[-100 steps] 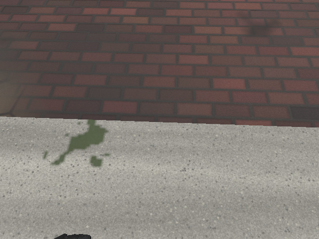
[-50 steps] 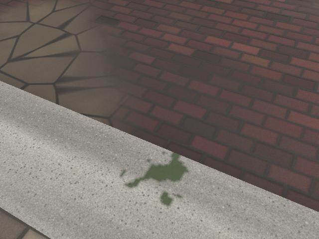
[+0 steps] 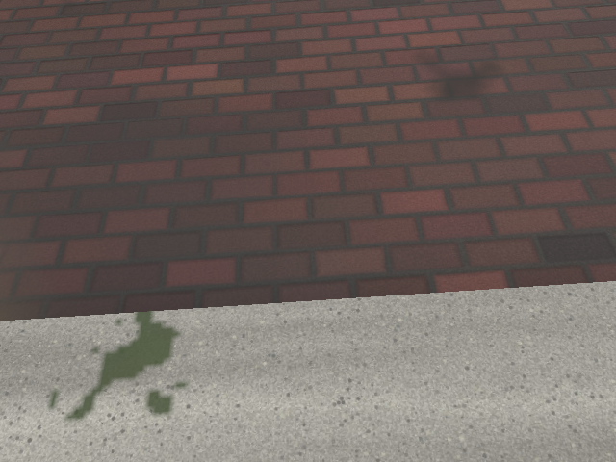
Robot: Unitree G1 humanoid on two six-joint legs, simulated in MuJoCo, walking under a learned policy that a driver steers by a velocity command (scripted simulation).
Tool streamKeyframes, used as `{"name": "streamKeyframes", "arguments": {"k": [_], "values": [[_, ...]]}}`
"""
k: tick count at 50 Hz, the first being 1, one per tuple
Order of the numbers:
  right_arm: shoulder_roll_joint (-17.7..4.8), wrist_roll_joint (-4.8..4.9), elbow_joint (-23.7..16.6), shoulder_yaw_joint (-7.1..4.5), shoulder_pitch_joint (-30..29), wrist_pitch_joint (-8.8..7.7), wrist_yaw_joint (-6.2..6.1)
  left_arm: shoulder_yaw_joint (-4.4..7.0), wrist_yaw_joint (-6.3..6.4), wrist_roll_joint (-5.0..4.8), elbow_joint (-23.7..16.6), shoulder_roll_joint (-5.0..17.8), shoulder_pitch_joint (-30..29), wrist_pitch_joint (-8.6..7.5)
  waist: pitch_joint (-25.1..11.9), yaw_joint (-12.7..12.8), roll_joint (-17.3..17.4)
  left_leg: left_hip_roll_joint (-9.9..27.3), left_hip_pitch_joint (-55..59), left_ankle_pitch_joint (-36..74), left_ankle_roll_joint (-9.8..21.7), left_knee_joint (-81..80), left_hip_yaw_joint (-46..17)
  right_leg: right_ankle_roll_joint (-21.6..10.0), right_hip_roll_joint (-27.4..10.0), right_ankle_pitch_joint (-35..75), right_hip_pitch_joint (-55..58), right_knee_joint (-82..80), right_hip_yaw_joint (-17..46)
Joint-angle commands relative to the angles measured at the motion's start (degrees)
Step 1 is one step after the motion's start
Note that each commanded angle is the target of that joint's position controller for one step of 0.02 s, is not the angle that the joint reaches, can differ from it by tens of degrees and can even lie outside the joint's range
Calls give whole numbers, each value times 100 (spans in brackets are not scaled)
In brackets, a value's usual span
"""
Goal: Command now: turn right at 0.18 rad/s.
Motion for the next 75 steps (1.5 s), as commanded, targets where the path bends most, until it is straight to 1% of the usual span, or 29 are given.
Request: {"name": "streamKeyframes", "arguments": {"k": [1, 5, 7, 8, 9, 10, 11, 13, 18, 23, 40, 41, 43, 44, 46, 47, 49, 53, 55, 56, 57, 58, 59, 60, 62, 64, 67, 71, 75], "values": [[-336, 7, -275, -56, -95, -49, -40, 177, 27, 51, -137, 858, 134, -70, -349, 195, -918, -51, 150, -79, 61, -665, 11, -759, -1476, 1256, 237, -595, 1179], [-258, 60, -117, -13, 52, -122, -132, 125, 45, 58, 10, 826, 26, -84, -404, 108, -833, -174, 861, 53, 194, -1700, 55, -711, -1477, 1287, -10, -380, 1367], [-151, 11, 33, 52, 307, -229, -177, 53, 80, -12, 84, 697, -97, -101, -463, -143, -542, -38, 1789, 1331, 283, -3129, -87, -369, -1331, 1176, -390, -170, 1311], [-327, -66, 69, 52, 363, -322, -211, -23, 74, -14, 102, 498, 24, -152, -638, -58, -208, 518, 2305, 1796, 357, -3368, -721, -100, -1145, 882, -649, -23, 1204], [-744, -24, 34, -6, -45, -371, -195, -10, 47, -52, 188, 451, 393, -151, -453, 397, 405, 922, 1824, 2245, 599, -3248, -1182, 53, -543, 123, -538, -151, 718], [-517, 27, 50, 41, -201, -401, -123, -3, 67, -3, 382, 554, 338, -114, -453, 271, 328, 925, 1325, 1994, 690, -3235, -1099, 113, -488, 14, 78, -288, 633], [-355, 25, 83, 96, -258, -431, -88, 12, 74, 12, 469, 607, 267, -105, -335, 224, 330, 708, 1200, 1735, 566, -3249, -913, 122, -543, 200, 240, -352, 678], [-354, 42, 244, 110, -97, -456, -117, 50, 69, -4, 622, 707, 223, -121, -299, 118, 345, 462, 1301, 1686, 428, -3270, -686, 90, -655, 602, 299, -287, 718], [-290, 52, 558, 138, 23, -462, -151, -7, 110, -26, 1055, 535, 319, -158, -251, 72, -77, 454, 1569, 1750, 493, -3246, -652, 178, -694, 629, 100, -447, 717], [-266, 48, 832, 169, 6, -471, -166, -31, 144, -32, 1409, 512, 368, -150, -206, 76, -184, 431, 1545, 1713, 527, -3292, -655, 213, -725, 669, 137, -491, 701], [-18, 53, 1536, 312, 285, -480, -204, -155, 216, -43, 2137, 315, 609, -143, -126, 101, -162, 340, 1447, 1740, 548, -3328, -645, 242, -805, 693, 165, -422, 614], [-8, 45, 1574, 314, 350, -476, -202, -167, 218, -35, 2169, 274, 657, -139, -241, 85, -146, 294, 1486, 1171, 563, -3395, -648, 228, -748, 303, 184, -413, 568], [-256, 38, 1609, 199, 475, -416, -195, -125, 208, 0, 2130, 322, 654, -118, -115, 26, 105, 248, 1371, -698, 765, -3490, -869, 121, -398, -1047, -211, 110, 273], [-359, 29, 1630, 141, 628, -377, -183, -110, 179, 50, 2058, 314, 564, -109, 89, -57, 309, 444, 1300, -1703, 967, -3689, -1262, 77, -234, -1644, -703, 512, 129], [-458, 17, 1736, 43, 1039, -347, -170, -140, 96, 163, 1844, 114, 287, -156, 553, -208, 634, 1230, 1246, -2803, 1473, -4289, -2299, 68, -198, -1654, -1532, 1490, -314], [-384, -7, 1760, 28, 1132, -377, -162, -141, 64, 178, 1736, 90, 138, -212, 714, -245, 578, 1516, 1156, -2663, 1656, -4481, -2614, 71, -403, -1493, -1771, 1930, -319], [-383, -61, 1728, -15, 1125, -487, -138, -89, -2, 136, 1588, 180, 32, -333, 628, -176, 321, 1613, 1464, -1920, 1745, -4543, -2608, 74, -615, -1583, -2213, 2475, -186], [-364, 0, 1620, -66, 837, -644, -114, -25, -99, 38, 1446, 140, 112, -497, 329, 54, 373, 1071, 1184, -727, 1426, -4193, -1531, 99, -525, -1149, -1273, 1508, -480], [-354, 51, 1554, -85, 624, -646, -91, 2, -79, -3, 1662, 14, 819, -504, 244, 398, 272, 775, 284, -689, 1269, -3686, -1053, 84, -266, -364, 210, 571, -812], [-259, 23, 1516, -62, 624, -659, -74, 61, -41, 2, 1841, 101, 1319, -510, 139, 558, 31, 568, -262, -702, 1168, -3155, -870, 86, -159, -478, 1050, 339, -759], [19, -23, 1400, 23, 497, -710, -41, 156, 20, 69, 1975, 405, 1944, -553, -26, 816, -738, 152, -884, -522, 975, -1856, -345, -16, -930, -1268, 1777, -307, 350], [467, 4, 1116, 145, 410, -762, 12, 301, 53, 74, 2058, 1044, 2707, -564, -373, 963, -2069, -537, -1867, -943, 718, 66, 439, -517, -2423, -3267, 2232, -1474, 2958], [-74, -154, 1057, 8, 285, -743, 39, 268, 57, 62, 2140, 883, 2546, -496, 60, 704, -1377, -308, -2155, -988, 805, 1112, 42, -830, -2699, -3672, 1598, -1603, 3566], [-64, -151, 1047, -3, 174, -754, 98, 202, 19, 58, 1896, 631, 1921, -514, 467, 400, -748, 5, -2256, -360, 859, 1438, -160, -796, -2483, -3297, 1119, -1523, 3058], [129, -94, 1144, 28, 282, -807, 182, 138, -10, 25, 1662, 408, 1351, -631, 412, 87, -489, 275, -1845, 538, 751, 1263, -176, -604, -1970, -1702, 755, -1603, 1981], [92, -131, 1172, 3, 287, -752, 219, 67, 24, 18, 1730, 211, 1516, -717, 212, 33, -535, 286, -1679, 888, 595, 1149, 19, -521, -1678, -240, 889, -1548, 1264], [172, -108, 990, 4, -178, -657, 216, 26, 54, -2, 1920, 160, 2044, -756, 180, 88, -584, 247, -1991, 1111, 444, 974, 261, -549, -1564, 1524, 1164, -1372, 699], [341, -73, 532, 91, -1273, -624, 198, -39, 94, 20, 1925, 70, 2206, -737, 386, 241, -615, 85, -1930, 1536, 369, -155, 583, -532, -1395, 2692, 1004, -1352, 268], [364, -2, 294, 158, -1733, -631, 156, -28, 139, 25, 1982, 188, 2321, -743, 424, 289, -785, -172, -1145, 1814, 584, -1296, 850, -499, -1462, 3542, 1070, -1269, 59]]}}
